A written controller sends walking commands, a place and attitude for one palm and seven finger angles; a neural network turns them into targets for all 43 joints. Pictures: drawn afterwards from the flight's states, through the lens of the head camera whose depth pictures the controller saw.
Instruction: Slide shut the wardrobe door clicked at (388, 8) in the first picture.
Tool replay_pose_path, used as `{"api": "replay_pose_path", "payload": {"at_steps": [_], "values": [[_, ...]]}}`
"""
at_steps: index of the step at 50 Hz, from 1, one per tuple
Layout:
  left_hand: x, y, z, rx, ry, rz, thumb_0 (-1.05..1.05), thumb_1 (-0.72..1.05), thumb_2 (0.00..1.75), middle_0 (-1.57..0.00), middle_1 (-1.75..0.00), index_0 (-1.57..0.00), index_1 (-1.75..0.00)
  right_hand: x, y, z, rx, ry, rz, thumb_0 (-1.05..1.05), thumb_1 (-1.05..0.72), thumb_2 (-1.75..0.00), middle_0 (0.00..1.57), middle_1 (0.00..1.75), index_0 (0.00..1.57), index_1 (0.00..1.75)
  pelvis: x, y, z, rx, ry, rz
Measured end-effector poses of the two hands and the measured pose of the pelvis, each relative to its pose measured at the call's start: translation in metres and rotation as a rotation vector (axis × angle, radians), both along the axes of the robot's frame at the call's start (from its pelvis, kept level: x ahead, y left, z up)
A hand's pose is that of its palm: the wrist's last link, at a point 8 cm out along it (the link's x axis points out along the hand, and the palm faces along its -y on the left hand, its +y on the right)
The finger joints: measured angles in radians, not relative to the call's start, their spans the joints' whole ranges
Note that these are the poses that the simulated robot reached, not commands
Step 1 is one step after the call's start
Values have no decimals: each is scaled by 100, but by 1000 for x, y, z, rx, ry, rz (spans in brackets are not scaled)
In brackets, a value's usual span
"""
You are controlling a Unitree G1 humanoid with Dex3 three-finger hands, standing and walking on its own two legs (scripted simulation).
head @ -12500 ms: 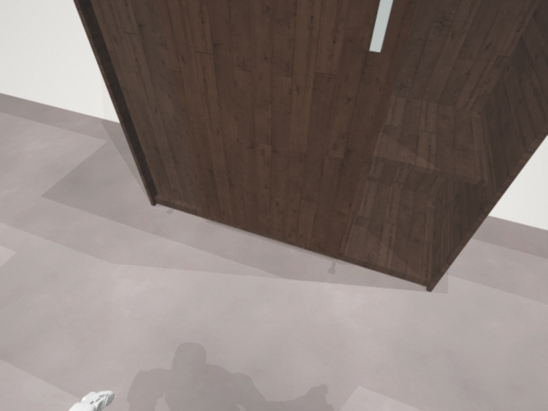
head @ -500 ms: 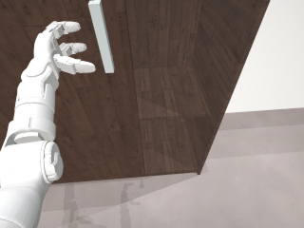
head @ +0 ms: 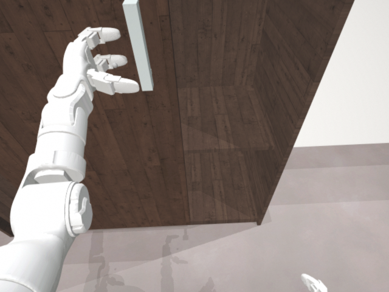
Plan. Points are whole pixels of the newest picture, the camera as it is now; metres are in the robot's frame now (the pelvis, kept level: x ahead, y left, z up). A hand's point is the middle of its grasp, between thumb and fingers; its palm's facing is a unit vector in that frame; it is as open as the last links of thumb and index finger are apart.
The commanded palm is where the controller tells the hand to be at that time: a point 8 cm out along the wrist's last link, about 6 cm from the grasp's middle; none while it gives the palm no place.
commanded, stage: feel for the door with the fingertips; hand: left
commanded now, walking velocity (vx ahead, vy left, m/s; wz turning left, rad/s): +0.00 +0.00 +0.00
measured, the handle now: (141, 45) +0.54 +0.12 +0.26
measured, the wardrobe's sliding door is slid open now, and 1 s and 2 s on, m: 0.36 0.36 0.36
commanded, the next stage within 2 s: slide the fingers in behind the handle in 0.84 s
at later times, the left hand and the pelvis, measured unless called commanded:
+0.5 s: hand (132, 62) +0.48 +0.13 +0.25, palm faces +0.06 -1.00 -0.01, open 14.0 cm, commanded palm +0.46 +0.19 +0.25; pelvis +0.01 +0.00 +0.00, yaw -1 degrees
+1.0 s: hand (131, 57) +0.51 +0.13 +0.25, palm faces +0.05 -1.00 +0.00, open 13.7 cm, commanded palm +0.48 +0.19 +0.25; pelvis +0.01 +0.00 +0.00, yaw -1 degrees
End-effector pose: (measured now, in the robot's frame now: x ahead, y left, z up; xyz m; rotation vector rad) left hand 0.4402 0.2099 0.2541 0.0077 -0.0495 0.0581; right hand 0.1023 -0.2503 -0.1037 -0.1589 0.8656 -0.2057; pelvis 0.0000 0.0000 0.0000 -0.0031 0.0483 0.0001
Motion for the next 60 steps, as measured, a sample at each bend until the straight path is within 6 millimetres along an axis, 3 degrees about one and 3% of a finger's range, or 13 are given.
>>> {"api": "replay_pose_path", "payload": {"at_steps": [13,20,35,49,60], "values": [[15,-21,-1,-11,-4,-30,-1,-50,30,-30,-120,-30,-120,-36,-7,-9,-9,94,-48,1,-91,-90,20,30,20,30,3,1,0,0,13,-8],[17,-31,-3,-20,-11,-23,-1,-50,30,-30,-120,-29,-120,-39,-6,-9,1,102,-60,1,-91,-90,20,30,20,30,6,2,0,1,13,-16],[27,-25,3,12,14,-4,-1,-50,30,-30,-120,-30,-120,-27,-5,-8,-7,95,-37,1,-91,-90,20,30,20,30,6,1,0,0,26,-6],[41,-23,-5,-2,17,-8,-1,-50,30,-37,-125,-35,-123,-60,-10,-12,-27,182,-73,1,-91,-90,20,30,20,30,7,3,-1,-2,46,-11],[33,-25,0,-13,-23,-15,-1,-50,30,-33,-122,-32,-121,-72,-7,-12,-10,180,-100,1,-91,-90,20,30,20,30,6,5,0,-2,38,-25]]}}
